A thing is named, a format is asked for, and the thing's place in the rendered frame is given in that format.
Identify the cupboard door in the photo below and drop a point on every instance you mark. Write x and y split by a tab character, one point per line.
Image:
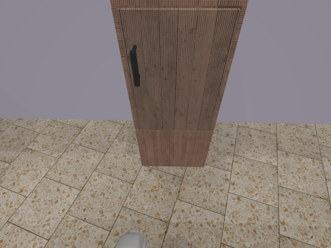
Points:
182	56

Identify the robot left thigh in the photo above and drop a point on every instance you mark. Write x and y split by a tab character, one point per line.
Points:
131	240

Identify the handle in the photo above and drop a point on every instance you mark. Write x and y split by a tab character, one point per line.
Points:
134	64

